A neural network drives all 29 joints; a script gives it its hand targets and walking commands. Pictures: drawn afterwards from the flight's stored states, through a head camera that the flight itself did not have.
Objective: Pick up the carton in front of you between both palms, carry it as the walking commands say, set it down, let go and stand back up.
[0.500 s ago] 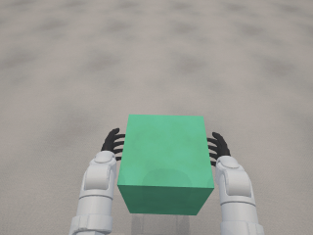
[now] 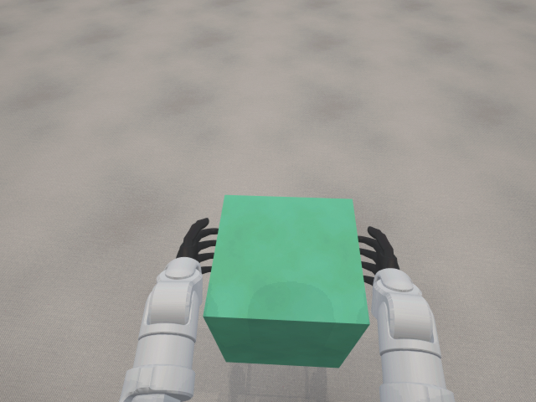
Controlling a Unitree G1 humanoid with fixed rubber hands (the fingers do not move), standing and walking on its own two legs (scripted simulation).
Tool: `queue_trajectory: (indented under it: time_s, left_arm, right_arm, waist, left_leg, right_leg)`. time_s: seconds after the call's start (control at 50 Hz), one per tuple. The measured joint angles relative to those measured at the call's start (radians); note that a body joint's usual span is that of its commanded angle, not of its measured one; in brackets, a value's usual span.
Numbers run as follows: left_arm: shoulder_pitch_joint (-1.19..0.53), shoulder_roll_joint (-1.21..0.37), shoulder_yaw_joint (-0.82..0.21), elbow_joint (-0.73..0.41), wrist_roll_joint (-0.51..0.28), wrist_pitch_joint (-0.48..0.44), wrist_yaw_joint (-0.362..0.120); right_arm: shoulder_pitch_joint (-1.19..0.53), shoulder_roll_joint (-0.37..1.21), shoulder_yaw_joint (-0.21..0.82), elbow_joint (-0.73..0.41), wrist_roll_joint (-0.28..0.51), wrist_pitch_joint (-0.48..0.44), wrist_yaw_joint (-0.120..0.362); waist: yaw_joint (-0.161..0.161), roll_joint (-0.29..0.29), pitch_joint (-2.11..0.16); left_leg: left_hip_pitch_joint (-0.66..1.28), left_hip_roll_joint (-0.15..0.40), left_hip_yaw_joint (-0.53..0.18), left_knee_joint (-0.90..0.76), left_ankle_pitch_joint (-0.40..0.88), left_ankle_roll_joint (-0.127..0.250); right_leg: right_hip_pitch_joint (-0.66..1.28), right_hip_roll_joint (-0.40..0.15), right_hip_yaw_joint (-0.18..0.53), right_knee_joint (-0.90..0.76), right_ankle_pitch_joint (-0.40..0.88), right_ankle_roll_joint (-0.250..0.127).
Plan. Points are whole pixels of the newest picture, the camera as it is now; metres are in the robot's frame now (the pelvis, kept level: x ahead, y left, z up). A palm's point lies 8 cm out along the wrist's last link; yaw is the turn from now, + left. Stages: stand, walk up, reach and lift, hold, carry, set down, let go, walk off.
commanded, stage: hold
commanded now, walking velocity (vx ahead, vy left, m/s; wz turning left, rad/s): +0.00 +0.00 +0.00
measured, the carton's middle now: (284, 286) +0.31 -0.01 -0.05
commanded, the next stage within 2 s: set down in 0.66 s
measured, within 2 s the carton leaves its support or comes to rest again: neither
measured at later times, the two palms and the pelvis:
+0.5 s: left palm (182, 283) +0.26 +0.14 +0.05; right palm (380, 261) +0.30 -0.15 +0.04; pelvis -0.01 -0.06 +0.01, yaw +10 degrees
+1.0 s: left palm (194, 269) +0.30 +0.13 +0.02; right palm (373, 249) +0.35 -0.16 +0.01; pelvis -0.01 -0.06 +0.00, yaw +12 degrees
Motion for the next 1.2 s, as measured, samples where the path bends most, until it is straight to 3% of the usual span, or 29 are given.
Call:
queue_trajectory:
  time_s: [0.1, 0.24, 0.46, 0.8, 0.94, 1.04, 1.12, 1.2]
  left_arm:
    - [0.000, 0.001, -0.005, 0.037, 0.002, -0.035, -0.002]
    - [-0.005, 0.000, 0.038, 0.055, -0.004, -0.037, 0.001]
    - [-0.061, -0.013, 0.077, 0.126, 0.033, -0.040, -0.016]
    - [-0.130, -0.034, 0.169, 0.218, 0.091, -0.062, -0.039]
    - [-0.264, -0.066, 0.301, 0.344, 0.180, -0.142, -0.040]
    - [-0.330, -0.087, 0.360, 0.387, 0.220, -0.238, -0.027]
    - [-0.333, -0.097, 0.352, 0.383, 0.199, -0.352, -0.004]
    - [-0.321, -0.090, 0.296, 0.370, 0.115, -0.472, 0.039]
  right_arm:
    - [0.023, -0.004, 0.005, 0.005, -0.002, -0.023, -0.007]
    - [-0.030, 0.006, -0.002, 0.077, -0.028, -0.032, 0.003]
    - [-0.063, 0.012, -0.039, 0.110, -0.056, -0.019, 0.011]
    - [-0.146, 0.035, -0.122, 0.201, -0.095, -0.027, 0.029]
    - [-0.287, 0.043, -0.269, 0.342, -0.169, -0.113, 0.063]
    - [-0.356, 0.020, -0.317, 0.411, -0.210, -0.222, 0.094]
    - [-0.362, -0.004, -0.306, 0.423, -0.203, -0.345, 0.105]
    - [-0.363, -0.039, -0.276, 0.423, -0.145, -0.470, 0.098]
  waist:
    - [0.013, -0.004, 0.053]
    - [0.034, 0.008, 0.056]
    - [0.015, 0.025, 0.044]
    - [0.008, 0.033, 0.014]
    - [-0.018, 0.041, 0.050]
    - [-0.030, 0.046, 0.082]
    - [-0.033, 0.042, 0.089]
    - [-0.037, 0.039, 0.080]
  left_leg:
    - [0.084, -0.041, -0.086, -0.100, 0.066, -0.008]
    - [0.107, -0.044, -0.162, -0.116, 0.089, -0.028]
    - [0.100, -0.016, -0.211, -0.124, 0.105, -0.063]
    - [0.082, -0.010, -0.267, -0.109, 0.096, -0.052]
    - [-0.013, -0.026, -0.272, 0.001, 0.053, -0.066]
    - [-0.162, -0.046, -0.254, 0.086, 0.033, -0.074]
    - [-0.347, -0.066, -0.230, 0.152, 0.026, -0.066]
    - [-0.569, -0.087, -0.214, 0.240, 0.015, -0.063]
  right_leg:
    - [0.112, 0.021, 0.145, -0.078, 0.002, 0.030]
    - [0.159, 0.034, 0.146, -0.092, -0.008, 0.043]
    - [0.157, 0.066, 0.117, -0.087, -0.005, 0.009]
    - [0.146, 0.090, 0.102, -0.066, -0.021, -0.015]
    - [0.061, 0.090, 0.114, 0.028, -0.060, -0.009]
    - [-0.092, 0.083, 0.138, 0.109, -0.078, 0.006]
    - [-0.283, 0.075, 0.166, 0.177, -0.080, 0.020]
    - [-0.507, 0.068, 0.186, 0.262, -0.087, 0.032]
